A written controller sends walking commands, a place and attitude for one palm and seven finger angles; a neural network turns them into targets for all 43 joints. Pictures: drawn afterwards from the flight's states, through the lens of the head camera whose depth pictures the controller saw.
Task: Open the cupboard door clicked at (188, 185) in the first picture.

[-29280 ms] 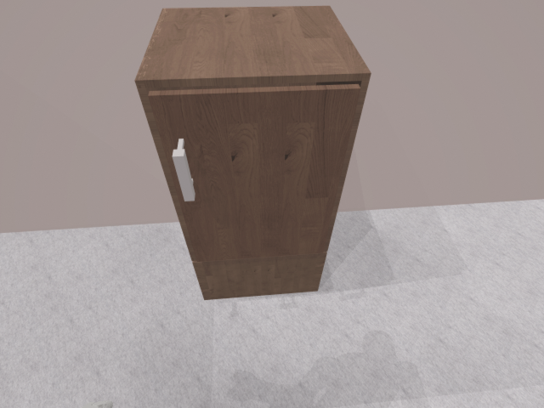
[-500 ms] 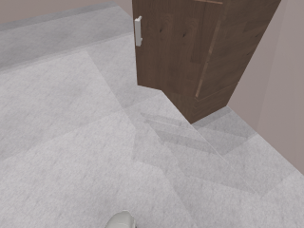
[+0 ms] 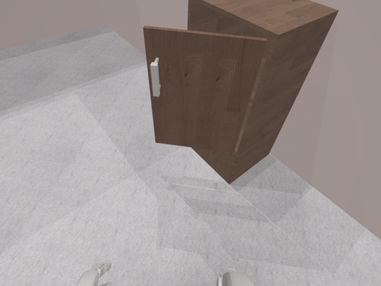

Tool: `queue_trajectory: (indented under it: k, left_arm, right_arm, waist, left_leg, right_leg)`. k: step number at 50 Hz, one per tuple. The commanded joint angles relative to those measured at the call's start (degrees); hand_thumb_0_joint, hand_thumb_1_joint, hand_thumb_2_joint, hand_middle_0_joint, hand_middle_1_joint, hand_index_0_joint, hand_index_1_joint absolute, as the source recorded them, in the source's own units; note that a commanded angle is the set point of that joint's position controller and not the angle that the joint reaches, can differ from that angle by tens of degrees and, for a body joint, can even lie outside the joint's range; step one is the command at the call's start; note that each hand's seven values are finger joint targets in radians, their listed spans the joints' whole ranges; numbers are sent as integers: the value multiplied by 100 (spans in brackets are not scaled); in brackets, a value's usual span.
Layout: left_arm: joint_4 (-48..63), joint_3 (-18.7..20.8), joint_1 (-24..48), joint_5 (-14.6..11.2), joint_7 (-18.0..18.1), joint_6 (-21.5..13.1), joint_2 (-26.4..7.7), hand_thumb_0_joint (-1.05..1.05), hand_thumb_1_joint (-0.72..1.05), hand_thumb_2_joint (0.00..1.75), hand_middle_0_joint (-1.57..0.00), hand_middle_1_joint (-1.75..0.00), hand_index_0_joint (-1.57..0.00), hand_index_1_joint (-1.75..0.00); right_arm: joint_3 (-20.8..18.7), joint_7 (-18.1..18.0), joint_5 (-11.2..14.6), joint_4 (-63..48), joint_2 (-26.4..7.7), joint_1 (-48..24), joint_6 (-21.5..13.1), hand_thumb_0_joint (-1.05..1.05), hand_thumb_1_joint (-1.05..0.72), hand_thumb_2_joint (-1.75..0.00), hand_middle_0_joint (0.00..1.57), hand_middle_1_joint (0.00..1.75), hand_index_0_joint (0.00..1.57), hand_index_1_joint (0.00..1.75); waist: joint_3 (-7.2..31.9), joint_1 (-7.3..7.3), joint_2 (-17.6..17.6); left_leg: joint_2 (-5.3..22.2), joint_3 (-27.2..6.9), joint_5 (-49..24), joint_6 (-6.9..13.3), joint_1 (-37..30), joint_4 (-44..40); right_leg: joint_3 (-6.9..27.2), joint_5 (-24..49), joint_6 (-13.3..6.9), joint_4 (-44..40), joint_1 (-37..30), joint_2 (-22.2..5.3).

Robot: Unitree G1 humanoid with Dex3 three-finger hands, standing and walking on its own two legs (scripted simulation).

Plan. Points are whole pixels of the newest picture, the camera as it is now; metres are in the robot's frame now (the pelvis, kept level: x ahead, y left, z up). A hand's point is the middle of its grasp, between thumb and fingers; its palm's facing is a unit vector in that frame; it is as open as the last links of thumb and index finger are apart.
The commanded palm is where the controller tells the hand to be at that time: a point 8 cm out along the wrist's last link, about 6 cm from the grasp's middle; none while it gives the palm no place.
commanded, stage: take the last steps up to it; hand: left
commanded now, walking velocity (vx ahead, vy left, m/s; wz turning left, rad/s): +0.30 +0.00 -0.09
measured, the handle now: (156, 77) +0.83 +0.16 -0.03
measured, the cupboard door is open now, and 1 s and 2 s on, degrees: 43 43 43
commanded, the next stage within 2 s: come to a stop and stand still in 0.46 s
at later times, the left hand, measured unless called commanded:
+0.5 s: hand (116, 285) +0.16 +0.18 -0.18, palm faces +0.08 -0.98 -0.19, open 7.2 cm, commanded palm none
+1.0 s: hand (131, 218) +0.32 +0.18 -0.17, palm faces -0.01 -0.96 -0.28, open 7.4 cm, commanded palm none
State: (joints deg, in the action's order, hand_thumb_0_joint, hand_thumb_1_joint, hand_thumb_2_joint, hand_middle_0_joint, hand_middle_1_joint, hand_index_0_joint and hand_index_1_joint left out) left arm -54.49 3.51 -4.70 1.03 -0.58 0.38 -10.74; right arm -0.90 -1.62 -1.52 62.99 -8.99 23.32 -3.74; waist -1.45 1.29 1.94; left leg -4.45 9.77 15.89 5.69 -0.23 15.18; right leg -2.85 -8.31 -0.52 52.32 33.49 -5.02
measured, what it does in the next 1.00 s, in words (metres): walks ahead: right foot, then left foot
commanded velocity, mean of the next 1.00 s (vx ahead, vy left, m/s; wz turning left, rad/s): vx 0.03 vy -0.01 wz -0.01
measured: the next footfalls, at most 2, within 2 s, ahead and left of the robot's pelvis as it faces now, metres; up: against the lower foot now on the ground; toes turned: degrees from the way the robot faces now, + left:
right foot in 0.18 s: +0.17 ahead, -0.12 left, +0.00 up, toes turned -7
left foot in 0.54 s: +0.31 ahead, +0.12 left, +0.00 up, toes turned +4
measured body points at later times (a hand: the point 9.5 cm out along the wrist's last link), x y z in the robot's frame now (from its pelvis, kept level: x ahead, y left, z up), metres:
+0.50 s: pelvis +0.17 +0.00 +0.00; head +0.19 +0.01 +0.45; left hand +0.16 +0.23 -0.16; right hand +0.22 -0.25 -0.15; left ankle +0.26 +0.13 -0.72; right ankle +0.13 -0.12 -0.74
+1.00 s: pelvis +0.23 -0.03 -0.01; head +0.26 -0.04 +0.43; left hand +0.32 +0.23 -0.15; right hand +0.26 -0.28 -0.17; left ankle +0.27 +0.12 -0.74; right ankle +0.23 -0.15 -0.75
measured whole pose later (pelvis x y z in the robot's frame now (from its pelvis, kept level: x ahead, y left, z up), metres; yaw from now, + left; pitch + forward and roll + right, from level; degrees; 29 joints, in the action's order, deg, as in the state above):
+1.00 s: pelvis +0.23 -0.03 -0.01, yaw -4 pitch +0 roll +1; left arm -54.3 3.8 -9.8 1.1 1.3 1.7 -12.5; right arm -3.2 -1.9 -0.7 58.3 -11.7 10.5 2.8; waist -3.9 -0.4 -0.4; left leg 4.9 4.5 19.3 -2.1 19.6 36.2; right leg -1.9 -16.5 -0.2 33.2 16.4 -2.4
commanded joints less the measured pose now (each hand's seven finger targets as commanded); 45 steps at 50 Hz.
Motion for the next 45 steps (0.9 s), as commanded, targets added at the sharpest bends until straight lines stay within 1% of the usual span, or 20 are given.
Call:
queue_trajectory:
  k: [1,4,6,7,8,9,10,11,12,15,22,25,26,27,28,29,31,34,40,45]
  left_arm:
    - [461,-94,489,15,-46,-147,-144,0,90,90,-20,-30,-20,-30]
    - [460,-134,401,9,-45,-174,-133,0,90,90,-20,-30,-20,-30]
    - [242,-90,-334,2,-6,-224,-259,0,90,90,-20,-30,-20,-30]
    - [25,-20,-1043,0,8,-255,-379,0,90,90,-20,-30,-20,-30]
    - [-242,83,-1862,8,45,-308,-678,0,90,90,-20,-30,-20,-30]
    - [-423,212,-2550,0,99,-347,-1144,0,90,90,-20,-30,-20,-30]
    - [-420,203,-2437,-97,127,-334,-1270,0,90,90,-20,-30,-20,-30]
    - [-287,184,-1921,-115,187,-274,-1024,0,90,90,-20,-30,-20,-30]
    - [-202,109,-1532,-82,204,-324,-727,0,90,90,-20,-30,-20,-30]
    - [-213,-33,-1130,-43,183,-414,-232,0,90,90,-20,-30,-20,-30]
    - [-431,91,-1300,23,80,-449,-572,0,90,90,-20,-30,-20,-30]
    - [-534,76,-1346,5,72,-371,-535,0,90,90,-20,-30,-20,-30]
    - [-525,45,-1454,12,62,-341,-411,0,90,90,-20,-30,-20,-30]
    - [-446,2,-1573,-24,52,-320,-193,0,90,90,-20,-30,-20,-30]
    - [-294,-55,-1423,-42,66,-328,-118,0,90,90,-20,-30,-20,-30]
    - [-270,-69,-1338,-5,107,-304,-189,0,90,90,-20,-30,-20,-30]
    - [-490,-106,-1385,-25,144,-191,-111,0,90,90,-20,-30,-20,-30]
    - [-522,-51,-1554,-61,139,65,-211,0,90,90,-20,-30,-20,-30]
    - [-92,98,-1209,13,138,317,-367,0,90,90,-20,-30,-20,-30]
    - [57,98,-1304,-15,143,239,-324,0,90,90,-20,-30,-20,-30]
  right_arm:
    - [-81,-59,-49,60,-603,809,-117,0,-90,-90,20,30,20,30]
    - [-57,-82,-42,199,-647,964,-84,0,-90,-90,20,30,20,30]
    - [-65,-93,3,228,-694,884,-62,0,-90,-90,20,30,20,30]
    - [-83,-89,53,188,-759,674,-63,0,-90,-90,20,30,20,30]
    - [-94,-58,123,72,-708,478,-78,0,-90,-90,20,30,20,30]
    - [-99,-35,196,-113,-466,438,-106,0,-90,-90,20,30,20,30]
    - [-140,-26,189,-183,-557,218,-46,0,-90,-90,20,30,20,30]
    - [-184,7,148,-338,-521,-186,11,0,-90,-90,20,30,20,30]
    - [-179,49,96,-350,-357,-360,60,0,-90,-90,20,30,20,30]
    - [-148,109,22,-189,-8,106,262,0,-90,-90,20,30,20,30]
    - [-214,248,18,-471,34,-557,186,0,-90,-90,20,30,20,30]
    - [-233,202,-2,-377,-228,-396,70,0,-90,-90,20,30,20,30]
    - [-285,170,-7,-290,-515,-44,21,0,-90,-90,20,30,20,30]
    - [-375,115,-70,-218,-1008,439,-10,0,-90,-90,20,30,20,30]
    - [-399,49,-83,-221,-1331,785,42,0,-90,-90,20,30,20,30]
    - [-346,13,-71,-336,-1289,415,111,0,-90,-90,20,30,20,30]
    - [-134,-107,-50,-557,-807,-438,86,0,-90,-90,20,30,20,30]
    - [-132,-221,1,-559,-994,-773,186,0,-90,-90,20,30,20,30]
    - [-371,-238,7,-604,-1239,-931,399,0,-90,-90,20,30,20,30]
    - [-440,-153,-4,-717,-1263,-1276,468,0,-90,-90,20,30,20,30]
  waist:
    - [-457,164,-402]
    - [-314,122,-653]
    - [-25,-197,-658]
    - [273,-545,-737]
    - [701,-860,-444]
    - [1179,-985,617]
    - [1010,-880,319]
    - [159,-716,-147]
    - [-299,-524,42]
    - [-339,18,609]
    - [-314,-94,430]
    - [-228,48,319]
    - [-37,175,-403]
    - [244,324,-1570]
    - [401,441,-1850]
    - [208,297,-1109]
    - [-106,-30,-899]
    - [195,-158,-838]
    - [382,-94,-1066]
    - [422,-262,-1403]
  left_leg:
    - [2012,-940,-4329,162,-524,-29]
    - [1894,-685,-5494,-10,-520,450]
    - [1751,-601,-6301,-209,-311,1239]
    - [1629,-469,-5974,-333,222,1968]
    - [1368,-325,-4682,-470,1420,3079]
    - [454,-15,58,-662,3102,4962]
    - [508,-686,1859,-567,3421,6042]
    - [795,-1047,1522,-488,3688,5935]
    - [1010,-1119,1038,-528,3637,5636]
    - [1125,-882,459,-670,2724,4628]
    - [827,-484,-274,-713,2006,2387]
    - [610,-359,-596,-724,1003,1359]
    - [859,-755,-681,-614,333,1118]
    - [1953,-2155,-734,-132,-230,721]
    - [2864,-3232,-1072,477,-222,114]
    - [2956,-3089,-1329,658,440,78]
    - [2516,-2268,-3387,461,1234,237]
    - [2413,-1527,-4825,359,1054,500]
    - [2475,-1360,-4019,426,1006,570]
    - [2199,-1278,-3016,173,1279,844]
  right_leg:
    - [-146,-285,-178,-715,397,71]
    - [-470,-587,-348,-1312,-400,393]
    - [-610,-547,-493,-1804,-1472,676]
    - [-508,-34,-581,-2140,-2569,626]
    - [208,909,-909,-2160,-4132,-5]
    - [2512,2264,-1730,-2601,-5388,-1694]
    - [3019,1911,-2115,-3237,-4733,-2314]
    - [2506,1198,-1948,-3574,-3934,-2074]
    - [1988,1259,-1597,-3737,-3089,-1720]
    - [703,886,-1063,-4091,-1883,-1052]
    - [567,-422,-934,-3999,-1666,-845]
    - [423,-548,-669,-3308,-1500,-626]
    - [275,-757,-522,-2449,-1142,-373]
    - [-269,-1614,-255,-1153,-464,239]
    - [-364,-2671,-125,268,-154,527]
    - [76,-2653,-167,738,-317,263]
    - [347,-2063,-26,555,-758,-12]
    - [248,-1855,142,123,-1170,91]
    - [183,-1793,165,181,-1005,294]
    - [3,-1039,63,-1422,-1851,338]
